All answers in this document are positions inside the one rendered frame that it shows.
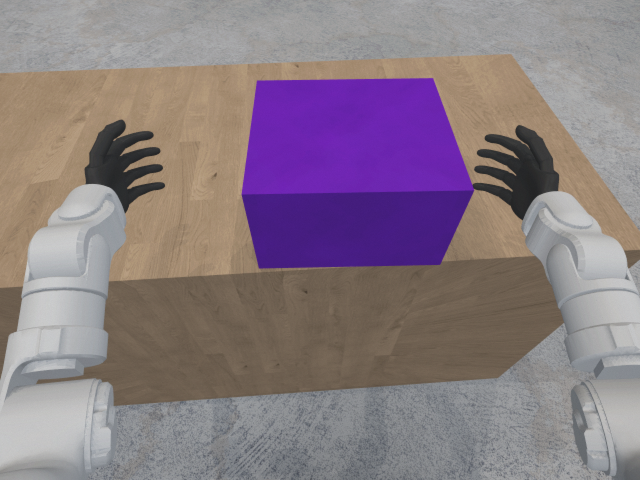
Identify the right robot upper arm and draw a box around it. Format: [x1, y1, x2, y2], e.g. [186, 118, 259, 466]
[571, 378, 640, 480]

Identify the robot left forearm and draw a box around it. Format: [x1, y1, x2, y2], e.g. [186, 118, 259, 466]
[0, 184, 126, 412]

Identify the robot left hand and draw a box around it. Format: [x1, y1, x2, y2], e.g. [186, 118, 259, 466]
[85, 120, 165, 213]

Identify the robot right forearm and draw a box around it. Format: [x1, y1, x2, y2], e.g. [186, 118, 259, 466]
[521, 191, 640, 379]

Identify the carton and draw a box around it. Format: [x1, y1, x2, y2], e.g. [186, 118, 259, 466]
[242, 78, 474, 269]

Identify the left robot upper arm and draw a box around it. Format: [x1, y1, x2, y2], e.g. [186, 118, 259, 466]
[0, 378, 117, 480]

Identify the robot right hand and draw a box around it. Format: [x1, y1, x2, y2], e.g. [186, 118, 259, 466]
[473, 125, 559, 220]

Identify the pedestal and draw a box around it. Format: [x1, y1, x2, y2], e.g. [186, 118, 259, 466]
[0, 54, 640, 406]

